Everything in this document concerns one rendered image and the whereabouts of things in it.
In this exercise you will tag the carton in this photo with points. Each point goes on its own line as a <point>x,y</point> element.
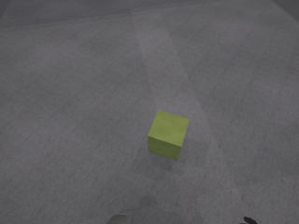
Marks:
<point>166,135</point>

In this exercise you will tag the left robot thigh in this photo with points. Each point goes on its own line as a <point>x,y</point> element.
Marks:
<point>120,219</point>

